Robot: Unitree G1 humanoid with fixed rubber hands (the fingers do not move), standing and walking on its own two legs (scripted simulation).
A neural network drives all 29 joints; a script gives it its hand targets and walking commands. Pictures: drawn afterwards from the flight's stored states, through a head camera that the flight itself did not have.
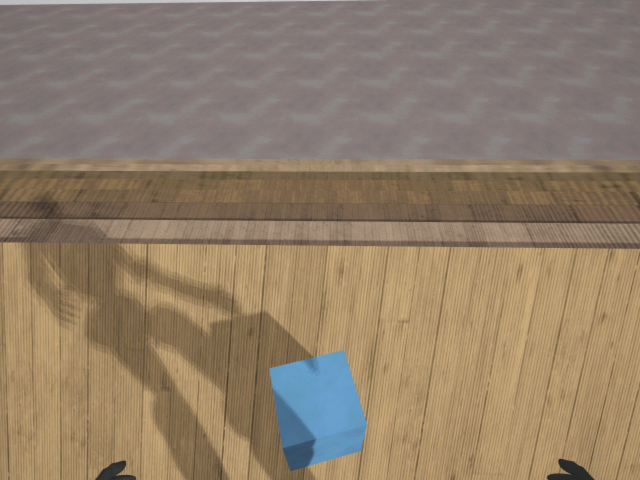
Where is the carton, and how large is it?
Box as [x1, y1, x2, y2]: [269, 350, 366, 470]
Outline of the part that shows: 343,350 269,368 282,448 290,470 360,450 366,423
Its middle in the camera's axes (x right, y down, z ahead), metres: -0.01 +0.49 +1.08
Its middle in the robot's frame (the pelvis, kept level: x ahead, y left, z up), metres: +0.41 +0.05 -0.66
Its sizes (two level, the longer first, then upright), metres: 0.210 0.200 0.250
